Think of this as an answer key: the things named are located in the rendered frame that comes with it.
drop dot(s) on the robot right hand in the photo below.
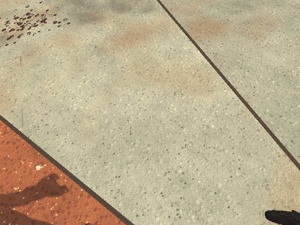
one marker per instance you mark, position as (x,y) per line
(283,217)

